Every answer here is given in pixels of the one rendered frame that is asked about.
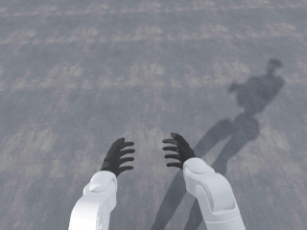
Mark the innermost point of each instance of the robot left forearm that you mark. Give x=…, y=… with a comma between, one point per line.
x=92, y=210

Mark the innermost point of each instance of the robot right forearm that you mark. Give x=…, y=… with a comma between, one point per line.
x=217, y=202

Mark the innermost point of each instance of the left robot hand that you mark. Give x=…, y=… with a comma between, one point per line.
x=113, y=161

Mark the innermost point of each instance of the right robot hand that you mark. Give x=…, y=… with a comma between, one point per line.
x=183, y=148

